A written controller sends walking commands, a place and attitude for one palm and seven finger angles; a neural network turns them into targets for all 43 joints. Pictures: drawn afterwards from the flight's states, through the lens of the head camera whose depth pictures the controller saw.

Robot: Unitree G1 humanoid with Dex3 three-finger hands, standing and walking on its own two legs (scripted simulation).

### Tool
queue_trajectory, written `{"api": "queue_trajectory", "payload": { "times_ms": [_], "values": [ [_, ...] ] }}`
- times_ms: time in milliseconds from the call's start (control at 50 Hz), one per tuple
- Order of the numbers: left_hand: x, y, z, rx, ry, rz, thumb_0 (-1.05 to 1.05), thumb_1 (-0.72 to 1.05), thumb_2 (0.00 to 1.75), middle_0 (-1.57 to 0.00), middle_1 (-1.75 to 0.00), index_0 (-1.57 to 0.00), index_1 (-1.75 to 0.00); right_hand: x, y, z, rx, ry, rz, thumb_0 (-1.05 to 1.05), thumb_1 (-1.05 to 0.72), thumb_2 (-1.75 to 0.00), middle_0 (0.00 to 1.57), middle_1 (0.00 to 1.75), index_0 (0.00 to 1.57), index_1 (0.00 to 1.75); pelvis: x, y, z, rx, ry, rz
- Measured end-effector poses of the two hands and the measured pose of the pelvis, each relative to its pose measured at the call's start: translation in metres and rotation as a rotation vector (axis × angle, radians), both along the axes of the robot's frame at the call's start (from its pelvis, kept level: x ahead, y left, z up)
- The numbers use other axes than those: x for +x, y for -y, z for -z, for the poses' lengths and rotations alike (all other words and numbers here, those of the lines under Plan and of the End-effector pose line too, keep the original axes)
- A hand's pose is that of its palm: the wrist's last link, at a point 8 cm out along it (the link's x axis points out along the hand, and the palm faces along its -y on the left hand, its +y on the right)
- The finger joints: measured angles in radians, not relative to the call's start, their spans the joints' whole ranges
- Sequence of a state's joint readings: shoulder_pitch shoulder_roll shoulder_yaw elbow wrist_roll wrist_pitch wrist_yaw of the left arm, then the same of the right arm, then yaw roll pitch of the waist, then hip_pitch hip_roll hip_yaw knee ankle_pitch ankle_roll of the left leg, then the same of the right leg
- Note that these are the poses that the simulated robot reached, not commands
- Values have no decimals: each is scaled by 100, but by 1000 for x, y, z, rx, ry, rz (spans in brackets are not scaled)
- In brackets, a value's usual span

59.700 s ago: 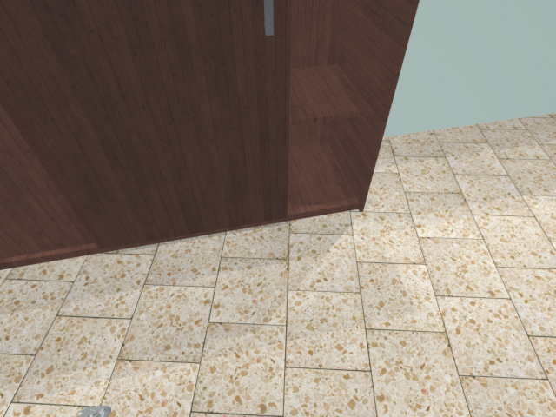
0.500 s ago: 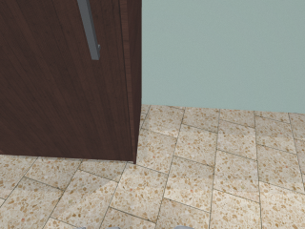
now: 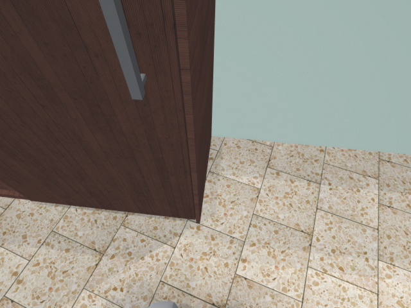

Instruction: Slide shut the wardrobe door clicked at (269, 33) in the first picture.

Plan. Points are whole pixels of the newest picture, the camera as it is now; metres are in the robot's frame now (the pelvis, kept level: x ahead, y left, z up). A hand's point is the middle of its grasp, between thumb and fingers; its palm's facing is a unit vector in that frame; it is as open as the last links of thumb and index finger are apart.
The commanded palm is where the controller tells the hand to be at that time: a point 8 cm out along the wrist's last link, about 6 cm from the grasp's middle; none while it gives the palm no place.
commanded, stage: come to a stop and stand still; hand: left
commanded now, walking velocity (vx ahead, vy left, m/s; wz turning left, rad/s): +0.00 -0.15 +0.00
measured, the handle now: (127, 41) +0.49 +0.16 +0.23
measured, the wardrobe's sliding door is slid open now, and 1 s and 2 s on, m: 0.00 0.00 0.00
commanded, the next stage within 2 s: look again from close up in 1.10 s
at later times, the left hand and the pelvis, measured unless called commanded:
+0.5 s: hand out of the picture +0.06 +0.14 -0.17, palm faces -0.03 -0.96 -0.27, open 7.3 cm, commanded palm none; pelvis +0.00 -0.04 -0.01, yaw -3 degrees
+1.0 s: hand out of the picture +0.02 +0.13 -0.17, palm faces -0.04 -0.97 -0.22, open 7.3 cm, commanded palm none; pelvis +0.00 -0.04 +0.00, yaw -4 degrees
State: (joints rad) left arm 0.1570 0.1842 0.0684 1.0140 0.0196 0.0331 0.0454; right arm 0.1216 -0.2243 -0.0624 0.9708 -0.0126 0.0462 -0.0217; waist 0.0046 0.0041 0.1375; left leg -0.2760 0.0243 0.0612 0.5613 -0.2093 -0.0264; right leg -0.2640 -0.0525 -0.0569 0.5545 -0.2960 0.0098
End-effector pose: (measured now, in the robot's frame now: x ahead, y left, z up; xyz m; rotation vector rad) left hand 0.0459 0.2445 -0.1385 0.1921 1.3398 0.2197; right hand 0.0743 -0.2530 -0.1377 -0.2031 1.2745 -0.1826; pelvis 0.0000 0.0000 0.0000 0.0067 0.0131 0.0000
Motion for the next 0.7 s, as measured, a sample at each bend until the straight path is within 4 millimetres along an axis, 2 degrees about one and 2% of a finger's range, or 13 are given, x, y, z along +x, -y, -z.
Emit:
{"api": "queue_trajectory", "payload": {
  "times_ms": [60, 140, 240, 280, 340, 440, 580, 700],
  "values": [
    [-7, -9, 7, 4, -29, -6, 0, 91, 90, -21, -30, -21, -30, 5, -3, 0, -16, 19, -22, 0, -91, -90, 20, 30, 20, 30, 0, -2, 4, -6, -2, 10],
    [-13, -9, 2, 8, -39, -15, 0, 91, 90, -20, -30, -20, -30, 2, -8, -4, -5, 14, -45, 0, -91, -90, 20, 30, 20, 30, -2, 5, -1, -2, -4, 13],
    [-14, 7, -7, 16, -23, 14, 0, 91, 90, -20, -30, -20, -30, -12, -4, 5, 49, 3, -19, 0, -90, -89, 20, 30, 20, 30, -2, 19, -2, -2, -8, 32],
    [-14, 14, -1, 39, 4, 51, 0, 91, 90, -20, -30, -20, -30, -14, 4, 15, 74, 28, 15, 0, -90, -89, 20, 30, 20, 30, -1, 27, 10, 25, -26, 59],
    [-14, 29, 0, 34, -1, 96, 0, 91, 90, -20, -30, -20, -30, -20, 12, 22, 85, 66, 61, 0, -90, -89, 20, 30, 20, 30, -2, 30, 14, 1, 0, 59],
    [-3, 52, -1, 1, 52, 102, 0, 91, 90, -20, -30, -21, -30, -43, 15, 20, 91, 60, 88, 0, -91, -90, 20, 30, 20, 30, 1, 36, 10, 15, 30, 58],
    [9, 59, -9, 0, 98, 122, 1, 93, 90, -21, -30, -21, -30, -81, 13, 21, 111, -31, 103, 0, -91, -90, 20, 30, 19, 30, -1, 45, 5, 17, 31, 60],
    [6, 62, -10, -8, 77, 123, 0, 92, 90, -21, -30, -21, -30, -108, 11, 19, 116, -109, 115, 0, -91, -90, 20, 30, 20, 30, -1, 49, 1, 15, 25, 63]
  ]
}}
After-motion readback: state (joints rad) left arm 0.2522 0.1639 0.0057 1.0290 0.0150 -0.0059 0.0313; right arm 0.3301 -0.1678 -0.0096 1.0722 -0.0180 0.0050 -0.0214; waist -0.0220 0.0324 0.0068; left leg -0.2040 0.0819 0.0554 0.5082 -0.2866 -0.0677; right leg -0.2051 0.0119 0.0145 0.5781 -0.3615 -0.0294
